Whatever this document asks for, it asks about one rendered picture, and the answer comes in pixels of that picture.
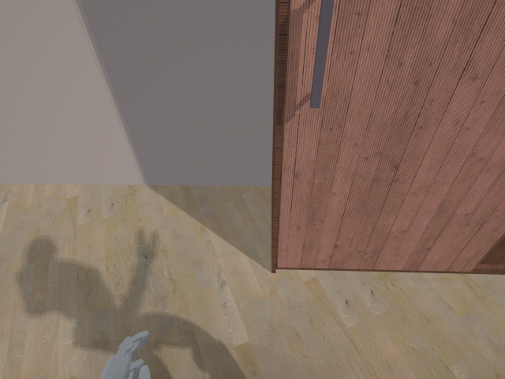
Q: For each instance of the handle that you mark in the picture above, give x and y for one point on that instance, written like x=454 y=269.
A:
x=326 y=11

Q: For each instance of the wardrobe door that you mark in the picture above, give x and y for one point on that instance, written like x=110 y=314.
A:
x=403 y=165
x=496 y=255

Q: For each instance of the left robot hand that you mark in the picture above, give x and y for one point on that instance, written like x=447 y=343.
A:
x=119 y=366

